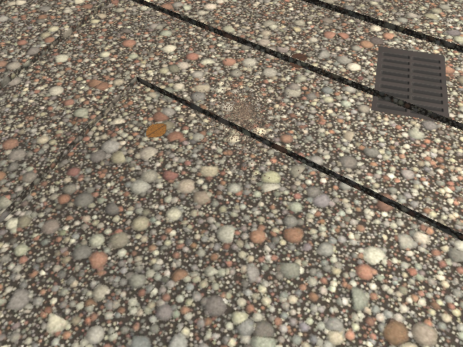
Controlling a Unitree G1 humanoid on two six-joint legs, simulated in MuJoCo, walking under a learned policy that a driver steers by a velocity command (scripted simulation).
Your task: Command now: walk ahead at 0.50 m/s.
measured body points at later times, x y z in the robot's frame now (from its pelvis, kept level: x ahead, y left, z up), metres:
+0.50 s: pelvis +0.26 +0.08 +0.01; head +0.28 +0.09 +0.46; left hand +0.38 +0.34 -0.12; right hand +0.29 -0.19 -0.11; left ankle +0.27 +0.16 -0.73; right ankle +0.29 -0.10 -0.64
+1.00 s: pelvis +0.51 -0.04 +0.01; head +0.55 -0.06 +0.45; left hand +0.71 +0.17 -0.12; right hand +0.53 -0.34 -0.11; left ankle +0.52 +0.13 -0.64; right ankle +0.52 -0.11 -0.73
